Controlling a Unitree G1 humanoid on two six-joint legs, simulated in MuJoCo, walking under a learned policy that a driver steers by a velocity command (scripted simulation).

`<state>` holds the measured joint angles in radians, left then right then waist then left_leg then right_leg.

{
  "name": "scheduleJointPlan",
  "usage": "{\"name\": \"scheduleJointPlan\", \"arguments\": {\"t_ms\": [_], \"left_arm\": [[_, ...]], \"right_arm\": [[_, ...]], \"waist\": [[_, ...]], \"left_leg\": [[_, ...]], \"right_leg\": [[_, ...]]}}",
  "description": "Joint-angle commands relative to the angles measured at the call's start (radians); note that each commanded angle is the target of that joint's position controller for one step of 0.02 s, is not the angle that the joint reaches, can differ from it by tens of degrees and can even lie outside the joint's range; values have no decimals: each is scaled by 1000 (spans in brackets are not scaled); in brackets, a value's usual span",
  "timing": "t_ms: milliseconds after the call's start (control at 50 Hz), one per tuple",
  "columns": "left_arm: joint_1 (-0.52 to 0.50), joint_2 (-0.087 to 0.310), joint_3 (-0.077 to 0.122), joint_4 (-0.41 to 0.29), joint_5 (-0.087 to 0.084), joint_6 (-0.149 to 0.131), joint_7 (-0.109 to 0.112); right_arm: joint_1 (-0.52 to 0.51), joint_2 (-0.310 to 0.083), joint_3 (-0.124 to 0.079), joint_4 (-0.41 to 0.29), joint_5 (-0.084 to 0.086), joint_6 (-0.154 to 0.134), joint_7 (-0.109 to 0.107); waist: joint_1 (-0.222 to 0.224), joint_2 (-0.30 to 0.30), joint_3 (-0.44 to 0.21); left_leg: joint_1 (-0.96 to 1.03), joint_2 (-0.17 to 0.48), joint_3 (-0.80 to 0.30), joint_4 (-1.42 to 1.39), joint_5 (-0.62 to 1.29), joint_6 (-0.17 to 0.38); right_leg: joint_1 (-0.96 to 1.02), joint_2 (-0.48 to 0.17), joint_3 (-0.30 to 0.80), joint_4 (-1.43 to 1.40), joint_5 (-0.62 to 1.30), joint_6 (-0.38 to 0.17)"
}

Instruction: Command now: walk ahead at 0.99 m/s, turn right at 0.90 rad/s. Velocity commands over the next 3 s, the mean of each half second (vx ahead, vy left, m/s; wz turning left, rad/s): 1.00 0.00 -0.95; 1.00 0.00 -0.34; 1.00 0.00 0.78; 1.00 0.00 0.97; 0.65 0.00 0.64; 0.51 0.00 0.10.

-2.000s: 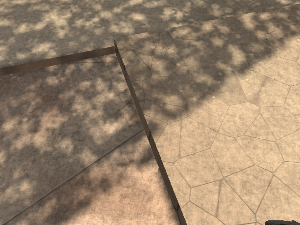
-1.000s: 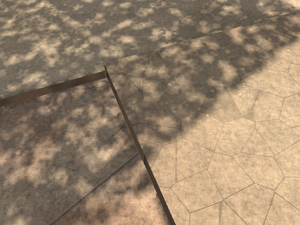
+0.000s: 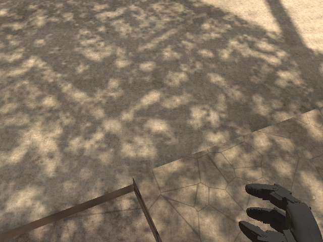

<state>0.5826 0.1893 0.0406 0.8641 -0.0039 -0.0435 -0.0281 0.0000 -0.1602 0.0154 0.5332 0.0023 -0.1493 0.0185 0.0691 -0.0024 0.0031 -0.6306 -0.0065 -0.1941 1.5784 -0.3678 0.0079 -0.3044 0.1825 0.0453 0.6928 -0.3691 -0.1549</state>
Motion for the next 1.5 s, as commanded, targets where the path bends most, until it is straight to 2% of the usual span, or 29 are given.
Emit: {"name": "scheduleJointPlan", "arguments": {"t_ms": [20, 60, 100, 160, 180, 200, 220, 280, 400, 500, 560, 600, 620, 640, 660, 700, 740, 780, 840, 960, 1040, 1060, 1080, 1100, 1160, 1260, 1420, 1460, 1500], "left_arm": [[-317, 143, 29, -227, -17, -50, 52], [-265, 196, 56, -204, -40, -30, 87], [-217, 208, 65, -188, -41, -19, 92], [-253, 158, 55, -225, -29, -15, 72], [-277, 31, 16, -272, -9, -22, 59], [-123, -45, -14, -333, -51, -35, 53], [-93, 37, -2, -305, -85, -24, 59], [-379, 48, -6, -361, -11, 7, 46], [-490, -70, -68, -485, -64, 43, -15], [-662, 11, -72, -585, -2, 36, -4], [-680, 73, -36, -567, -26, 9, -10], [-388, 185, 22, -486, -52, 14, -23], [-241, 287, 61, -424, -54, 7, -33], [-226, 369, 72, -394, -36, 7, -10], [-106, 254, 50, -349, -13, -6, 5], [-74, 127, 13, -224, -8, -32, -15], [-277, -3, -35, -215, 22, -33, -22], [-412, 26, -31, -209, -4, -32, -21], [-378, 108, -17, -184, 11, -87, 22], [-182, 236, 12, -122, 20, -88, 37], [-226, 288, 37, -136, 69, -36, 56], [-65, 203, 21, -118, 42, -20, 54], [-131, 212, 5, -129, 14, -30, 53], [-267, 165, -16, -191, -11, -66, 35], [-539, 176, -36, -377, -15, -132, 10], [-568, 159, -38, -390, 27, -108, 11], [-602, 208, 23, -362, -8, -137, 21], [-342, 222, 60, -285, -23, -136, 22], [-226, 251, 71, -242, 15, -132, 40]], "right_arm": [[44, -137, -33, -88, -11, 20, -33], [-112, -92, -31, -140, -14, 29, -44], [-49, -137, -67, -124, 38, 45, -54], [282, -216, -128, -38, 57, 40, -49], [486, -270, -136, 16, 38, 40, -39], [460, -362, -138, 8, -28, 32, -25], [333, -295, -134, -12, -37, 31, -20], [321, -171, -106, 86, -26, 46, -20], [436, -44, -44, 309, -10, 64, -6], [357, -197, -39, 311, -25, 52, -63], [462, -371, -70, 315, -33, 52, -88], [392, -429, -100, 263, -38, 95, -83], [391, -327, -88, 190, -22, 79, -80], [395, -166, -40, 94, -40, 16, -35], [255, -264, -73, 89, -9, -41, -2], [148, -141, -45, 57, 30, -45, 0], [268, -44, -12, 83, 37, 17, 6], [297, -61, 5, 73, 35, 69, 2], [198, -146, -17, 64, -11, 56, -11], [-18, -190, -61, 24, 59, 37, 44], [243, -274, -107, 63, 61, 68, 63], [335, -316, -126, 100, 35, 54, 59], [570, -316, -148, 146, 30, 54, 59], [666, -311, -144, 206, 29, 54, 53], [513, -260, -112, 151, 3, 55, 45], [289, -249, -99, 118, 23, 59, 2], [389, -184, -119, 199, 51, 73, -26], [292, -211, -130, 169, 23, 87, -25], [298, -108, -90, 49, 60, 100, -17]], "waist": [[-169, 148, 160], [-61, 18, 96], [-51, -91, 0], [-236, -113, -225], [-283, 67, -360], [-140, 551, -412], [-108, 442, -283], [-152, 39, -3], [-44, 49, 103], [-24, 39, 137], [-10, 156, -102], [136, 309, -217], [149, 115, -232], [25, -374, -377], [116, -244, -369], [19, 36, 41], [-158, 5, 95], [-232, -2, 148], [-166, 21, 92], [-24, -83, 49], [-161, -186, -47], [-132, -53, -155], [-302, 80, -278], [-308, 291, -360], [-184, -65, -184], [-43, -53, 86], [-84, 71, 62], [60, 81, -58], [45, -238, -199]], "left_leg": [[29, 62, 74, -458, 95, -69], [324, 4, 167, -834, 258, -106], [400, -46, 154, -976, 349, -145], [712, -5, 142, -1030, 307, -101], [1031, 161, -89, -1001, 136, -55], [1105, 422, -734, -1303, 42, 126], [999, 444, -843, -1349, -379, 210], [681, 298, -315, -1308, -65, 161], [609, 345, -8, -1277, 139, 99], [240, 230, 323, -1507, 576, 70], [506, 249, 396, -1233, 1977, 70], [668, 300, 365, -798, 2177, 105], [311, 192, 286, -374, 1283, 61], [-125, -59, 123, -14, 86, 50], [-254, -41, -34, 120, 140, 98], [-395, -2, 55, 219, 46, 107], [-317, 70, 88, 291, 57, 99], [-206, 105, 109, 33, 40, 61], [68, 72, 223, -480, 428, -7], [20, 0, 283, -1069, 693, 59], [146, -62, 336, -1053, 435, 142], [646, -118, 350, -964, 396, 207], [1091, 49, 58, -1023, 404, 313], [1264, 198, -253, -1066, 270, 358], [827, 190, -363, -1299, 11, 288], [198, 49, -203, -1425, 125, 276], [403, -11, -185, -1112, 3, 126], [390, -33, -157, -773, 169, 85], [-79, -37, -3, -406, -28, 79]], "right_leg": [[-322, -218, 475, -430, 30, -171], [-401, -122, 318, -411, 124, -106], [-225, -142, 368, -331, 125, -77], [-59, -95, 285, 135, 450, 48], [-278, -67, 230, 499, 66, 85], [-524, -26, 170, 818, -243, 110], [-667, -147, 136, 987, -101, 114], [-688, -234, 15, 1159, -12, 95], [-1084, -237, 123, 1584, -125, 56], [-626, -260, -151, 1007, 84, 100], [-243, -113, -319, 696, -15, 29], [-52, -37, -248, 333, -155, -42], [322, -108, 100, 102, -26, -142], [574, -363, 851, -246, -290, -348], [549, -399, 1036, -411, -521, -297], [220, -405, 826, -394, -284, -218], [-88, -303, 443, -326, -132, -135], [-330, -266, 180, -389, -44, -74], [-375, -178, -65, -494, 160, -34], [396, -316, -130, -508, 599, 48], [623, -392, -143, -84, 1399, 109], [217, -341, -170, 291, 1608, 211], [-234, -234, -158, 775, 924, 270], [-482, -100, -45, 1032, -110, 245], [-457, -213, 73, 741, -95, 74], [-194, -232, 0, 237, 45, 155], [75, -194, 84, -276, 588, 165], [298, -243, 112, -293, 585, 140], [657, -475, 513, -386, -85, 108]]}}
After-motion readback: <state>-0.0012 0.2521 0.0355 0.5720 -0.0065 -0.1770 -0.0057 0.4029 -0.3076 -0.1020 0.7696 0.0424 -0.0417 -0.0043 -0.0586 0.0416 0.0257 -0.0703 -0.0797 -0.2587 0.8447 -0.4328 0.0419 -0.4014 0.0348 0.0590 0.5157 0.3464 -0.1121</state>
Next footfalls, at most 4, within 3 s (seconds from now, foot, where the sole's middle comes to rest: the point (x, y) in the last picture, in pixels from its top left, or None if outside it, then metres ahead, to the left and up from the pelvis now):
0.18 left None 0.35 0.21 -0.75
0.62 right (214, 227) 0.55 -0.14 -0.63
1.04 left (240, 133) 1.02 -0.29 -0.63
1.46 right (297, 108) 1.25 -0.62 -0.66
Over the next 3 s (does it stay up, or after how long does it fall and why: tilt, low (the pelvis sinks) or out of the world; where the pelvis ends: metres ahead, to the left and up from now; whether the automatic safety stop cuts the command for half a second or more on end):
stays up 2.04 -0.33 0.09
